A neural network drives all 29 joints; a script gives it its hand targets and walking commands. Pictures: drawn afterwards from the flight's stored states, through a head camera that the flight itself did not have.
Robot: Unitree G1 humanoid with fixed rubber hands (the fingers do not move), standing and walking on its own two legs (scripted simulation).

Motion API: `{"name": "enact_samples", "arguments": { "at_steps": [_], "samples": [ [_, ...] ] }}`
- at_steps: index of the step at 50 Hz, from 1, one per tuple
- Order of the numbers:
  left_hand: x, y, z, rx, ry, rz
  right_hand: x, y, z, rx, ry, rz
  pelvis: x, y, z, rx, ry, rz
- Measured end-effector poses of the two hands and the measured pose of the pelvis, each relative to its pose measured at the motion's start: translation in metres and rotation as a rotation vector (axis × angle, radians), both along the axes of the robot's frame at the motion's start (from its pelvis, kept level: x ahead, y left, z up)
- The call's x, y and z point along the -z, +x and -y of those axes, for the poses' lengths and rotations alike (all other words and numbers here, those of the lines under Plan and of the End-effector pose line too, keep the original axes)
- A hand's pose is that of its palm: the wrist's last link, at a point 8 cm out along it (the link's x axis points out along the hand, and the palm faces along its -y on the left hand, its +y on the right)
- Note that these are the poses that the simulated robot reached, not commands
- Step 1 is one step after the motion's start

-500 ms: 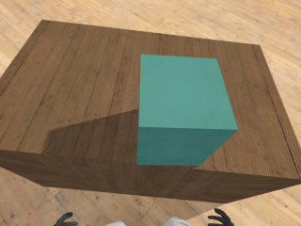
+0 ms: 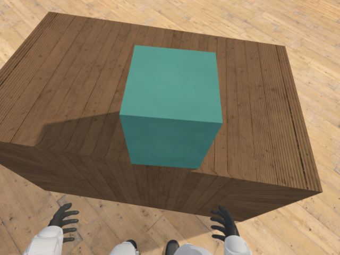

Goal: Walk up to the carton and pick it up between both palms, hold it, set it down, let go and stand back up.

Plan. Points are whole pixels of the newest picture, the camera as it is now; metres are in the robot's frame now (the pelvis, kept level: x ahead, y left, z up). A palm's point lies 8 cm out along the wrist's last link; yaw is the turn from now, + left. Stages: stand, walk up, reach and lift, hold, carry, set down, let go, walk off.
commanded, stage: reach and lift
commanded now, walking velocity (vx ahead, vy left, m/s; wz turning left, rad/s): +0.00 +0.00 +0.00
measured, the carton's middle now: (169, 113) +0.46 +0.02 +0.01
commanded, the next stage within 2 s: none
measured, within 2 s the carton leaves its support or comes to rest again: neither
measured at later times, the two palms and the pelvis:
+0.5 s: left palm (55, 242) +0.14 +0.27 -0.09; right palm out of the picture +0.13 -0.14 -0.08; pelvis -0.03 +0.02 -0.01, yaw +0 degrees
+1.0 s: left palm (74, 228) +0.17 +0.22 -0.07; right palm (247, 238) +0.17 -0.18 -0.07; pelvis -0.05 +0.04 -0.02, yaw +0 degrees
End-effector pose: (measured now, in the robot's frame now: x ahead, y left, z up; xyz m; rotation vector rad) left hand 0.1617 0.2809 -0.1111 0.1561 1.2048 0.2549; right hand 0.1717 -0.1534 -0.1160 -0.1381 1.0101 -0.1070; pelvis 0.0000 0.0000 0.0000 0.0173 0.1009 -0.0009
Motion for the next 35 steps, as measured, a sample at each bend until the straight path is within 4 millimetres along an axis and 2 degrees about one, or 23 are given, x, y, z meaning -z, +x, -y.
{"name": "enact_samples", "arguments": {
  "at_steps": [4,8,14,17,19,25,31,33,35],
  "samples": [
    [-0.01,0.013,0.0,0.04,-0.037,0.092,-0.007,0.006,0.004,0.037,0.018,0.044,0.003,-0.01,0.005,-0.015,-0.001,-0.007],
    [-0.02,0.019,0.016,0.09,-0.09,0.159,-0.016,-0.007,0.0,0.088,0.044,0.082,0.002,-0.015,0.005,-0.008,0.005,0.028],
    [-0.021,0.001,0.034,0.112,-0.14,0.204,-0.019,-0.049,-0.011,0.106,0.061,0.126,-0.001,-0.018,0.0,0.012,0.01,0.115],
    [-0.018,-0.01,0.033,0.09,-0.138,0.238,-0.018,-0.063,-0.015,0.086,0.053,0.142,0.001,-0.02,-0.003,0.015,0.014,0.151],
    [-0.016,-0.014,0.028,0.073,-0.131,0.263,-0.019,-0.065,-0.017,0.069,0.042,0.158,0.004,-0.023,-0.005,0.011,0.017,0.169],
    [-0.018,-0.018,0.014,0.061,-0.1,0.348,-0.033,-0.042,-0.017,0.036,0.024,0.263,0.01,-0.031,-0.016,-0.003,-0.001,0.22],
    [-0.029,-0.033,0.016,0.114,-0.048,0.411,-0.043,-0.018,0.011,0.062,0.035,0.384,0.01,-0.034,-0.029,-0.011,-0.032,0.244],
    [-0.03,-0.032,0.016,0.108,-0.047,0.423,-0.046,-0.012,0.015,0.048,0.033,0.39,0.01,-0.035,-0.03,-0.018,-0.018,0.234],
    [-0.033,-0.022,0.015,0.103,-0.049,0.446,-0.05,-0.007,0.011,0.017,0.021,0.383,0.012,-0.038,-0.029,-0.021,0.015,0.221]
  ]
}}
